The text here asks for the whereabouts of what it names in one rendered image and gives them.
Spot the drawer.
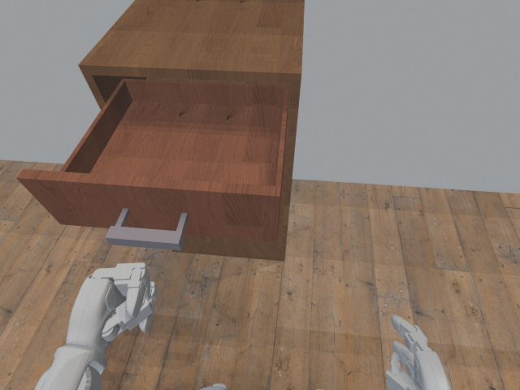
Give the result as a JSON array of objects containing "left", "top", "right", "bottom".
[{"left": 16, "top": 79, "right": 289, "bottom": 242}]

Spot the cabinet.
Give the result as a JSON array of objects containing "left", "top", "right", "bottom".
[{"left": 78, "top": 0, "right": 305, "bottom": 261}]

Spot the handle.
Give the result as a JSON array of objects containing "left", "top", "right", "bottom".
[{"left": 105, "top": 208, "right": 189, "bottom": 251}]

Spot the robot left forearm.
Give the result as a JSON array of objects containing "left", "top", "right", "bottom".
[{"left": 34, "top": 344, "right": 107, "bottom": 390}]

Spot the right robot hand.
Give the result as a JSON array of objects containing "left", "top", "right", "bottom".
[{"left": 386, "top": 315, "right": 452, "bottom": 390}]

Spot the left robot hand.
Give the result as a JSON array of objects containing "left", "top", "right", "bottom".
[{"left": 66, "top": 262, "right": 158, "bottom": 353}]

